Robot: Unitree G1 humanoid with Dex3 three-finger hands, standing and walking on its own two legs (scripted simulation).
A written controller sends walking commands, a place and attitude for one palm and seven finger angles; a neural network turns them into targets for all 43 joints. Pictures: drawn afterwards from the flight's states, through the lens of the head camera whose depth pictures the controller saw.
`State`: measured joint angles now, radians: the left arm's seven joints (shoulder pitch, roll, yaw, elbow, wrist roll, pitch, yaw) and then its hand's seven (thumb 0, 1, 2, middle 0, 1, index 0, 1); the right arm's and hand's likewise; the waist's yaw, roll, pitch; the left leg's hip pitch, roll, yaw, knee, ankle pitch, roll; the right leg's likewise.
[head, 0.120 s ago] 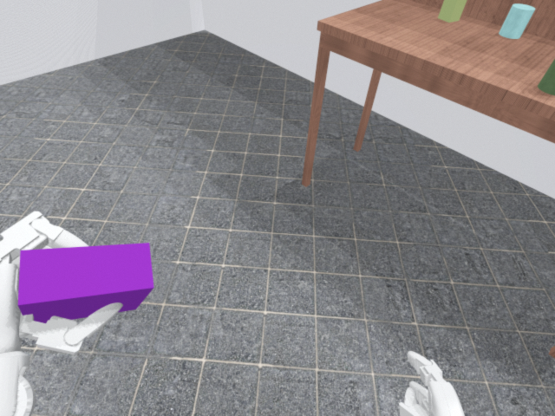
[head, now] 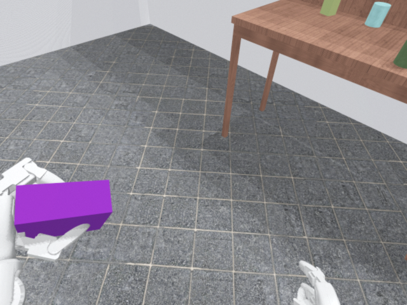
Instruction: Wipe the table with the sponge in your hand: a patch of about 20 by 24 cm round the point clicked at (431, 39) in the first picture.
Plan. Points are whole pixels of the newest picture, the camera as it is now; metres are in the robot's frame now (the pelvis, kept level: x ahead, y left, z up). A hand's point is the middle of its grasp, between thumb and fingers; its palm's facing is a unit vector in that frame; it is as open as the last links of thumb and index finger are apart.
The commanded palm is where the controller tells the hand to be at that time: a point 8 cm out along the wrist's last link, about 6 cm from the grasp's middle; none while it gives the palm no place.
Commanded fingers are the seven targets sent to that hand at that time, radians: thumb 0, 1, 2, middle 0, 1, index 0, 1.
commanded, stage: stand and wait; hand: left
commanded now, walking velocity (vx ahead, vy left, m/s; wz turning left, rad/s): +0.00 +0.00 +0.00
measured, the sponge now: (77, 209) +0.22 +0.21 +0.14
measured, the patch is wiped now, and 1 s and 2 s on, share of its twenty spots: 0.00 0.00 0.00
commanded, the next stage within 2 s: look at it before walking up in 0.14 s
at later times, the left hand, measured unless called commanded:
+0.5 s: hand (48, 214) +0.20 +0.24 +0.16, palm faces +0.41 -0.83 -0.38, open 9.4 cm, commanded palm +0.15 +0.28 +0.18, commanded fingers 0.00 0.10 1.30 -1.20 -1.60 -1.20 -1.60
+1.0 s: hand (43, 181) +0.26 +0.28 +0.16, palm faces +0.52 -0.76 -0.39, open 9.3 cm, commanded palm +0.20 +0.31 +0.18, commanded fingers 0.00 0.10 1.30 -1.20 -1.60 -1.20 -1.60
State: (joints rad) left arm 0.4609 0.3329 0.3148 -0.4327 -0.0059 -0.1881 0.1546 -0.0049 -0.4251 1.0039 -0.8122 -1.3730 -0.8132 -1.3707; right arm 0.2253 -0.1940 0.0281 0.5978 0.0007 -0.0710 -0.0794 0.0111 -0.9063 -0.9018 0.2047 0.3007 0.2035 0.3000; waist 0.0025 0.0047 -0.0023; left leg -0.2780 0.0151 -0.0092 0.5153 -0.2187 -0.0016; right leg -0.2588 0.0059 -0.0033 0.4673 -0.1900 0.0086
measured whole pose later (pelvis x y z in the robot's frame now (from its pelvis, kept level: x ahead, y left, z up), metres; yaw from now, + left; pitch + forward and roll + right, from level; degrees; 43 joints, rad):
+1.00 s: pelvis +0.08 +0.01 -0.02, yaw +9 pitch -1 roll +1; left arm 0.47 0.36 0.35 -0.54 0.00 -0.23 0.17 0.00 -0.43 1.01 -0.81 -1.37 -0.82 -1.37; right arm 0.25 -0.22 0.00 0.63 -0.01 -0.05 -0.08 0.01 -0.91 -0.90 0.20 0.30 0.20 0.30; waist 0.00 -0.06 0.04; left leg -0.33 0.04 0.12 0.63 -0.29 0.01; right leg -0.21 -0.12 -0.11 0.70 -0.46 0.02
